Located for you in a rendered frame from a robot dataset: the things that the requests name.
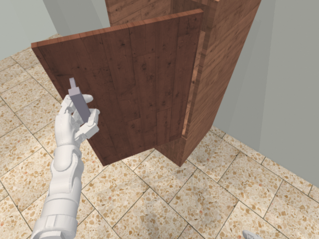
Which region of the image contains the handle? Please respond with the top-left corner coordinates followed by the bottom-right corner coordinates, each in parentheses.
top-left (68, 78), bottom-right (91, 123)

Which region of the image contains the robot left hand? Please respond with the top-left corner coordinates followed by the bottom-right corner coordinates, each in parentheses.
top-left (54, 94), bottom-right (100, 148)

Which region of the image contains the robot left forearm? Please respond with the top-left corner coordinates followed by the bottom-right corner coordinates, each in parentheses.
top-left (30, 144), bottom-right (84, 239)

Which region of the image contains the cupboard door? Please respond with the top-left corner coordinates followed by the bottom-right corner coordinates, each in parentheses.
top-left (31, 9), bottom-right (204, 166)

